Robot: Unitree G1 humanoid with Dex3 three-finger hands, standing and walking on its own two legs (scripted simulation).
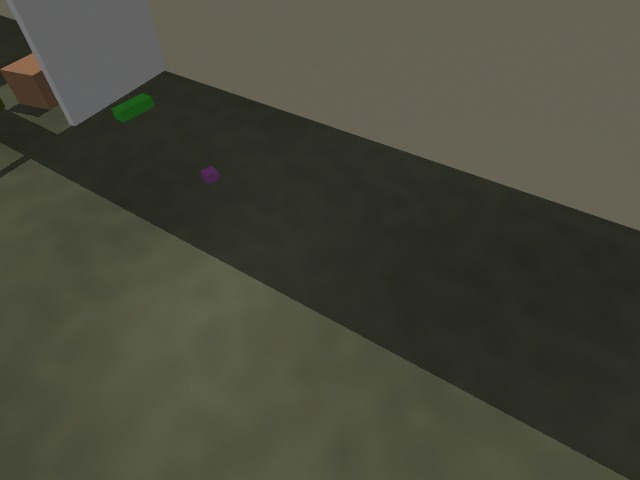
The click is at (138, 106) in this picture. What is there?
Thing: lying carton
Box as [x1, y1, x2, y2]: [111, 93, 154, 122]
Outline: 151,97 142,93 111,109 115,118 123,122 154,106
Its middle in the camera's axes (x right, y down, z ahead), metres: -1.11 -0.80 +2.38
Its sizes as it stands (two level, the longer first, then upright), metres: 0.228 0.078 0.065
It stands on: the floor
